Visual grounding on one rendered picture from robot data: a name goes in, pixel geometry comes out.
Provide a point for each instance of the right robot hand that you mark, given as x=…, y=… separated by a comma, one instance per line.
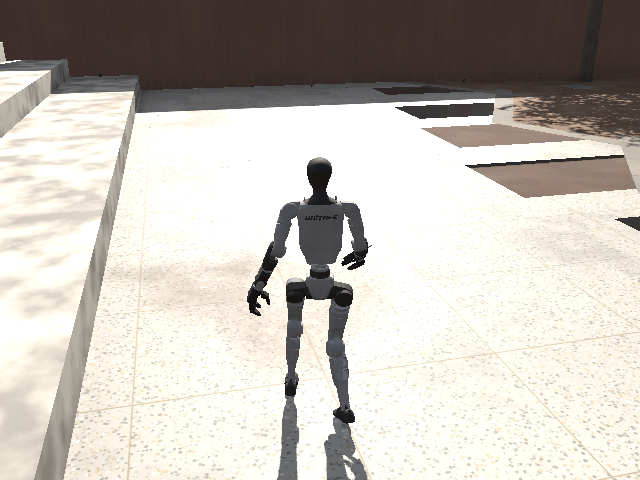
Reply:
x=349, y=258

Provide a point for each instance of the left robot upper arm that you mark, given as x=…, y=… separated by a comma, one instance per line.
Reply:
x=288, y=212

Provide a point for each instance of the left robot forearm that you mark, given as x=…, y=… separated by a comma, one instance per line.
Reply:
x=266, y=269

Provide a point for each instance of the humanoid robot head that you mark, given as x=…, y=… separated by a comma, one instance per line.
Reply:
x=319, y=171

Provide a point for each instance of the right robot upper arm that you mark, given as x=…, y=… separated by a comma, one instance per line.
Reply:
x=352, y=211

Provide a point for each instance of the left robot hand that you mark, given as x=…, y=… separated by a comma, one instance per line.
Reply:
x=252, y=300

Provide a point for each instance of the right robot forearm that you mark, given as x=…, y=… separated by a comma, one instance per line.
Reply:
x=359, y=256

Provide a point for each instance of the humanoid robot torso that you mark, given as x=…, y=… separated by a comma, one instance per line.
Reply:
x=320, y=240

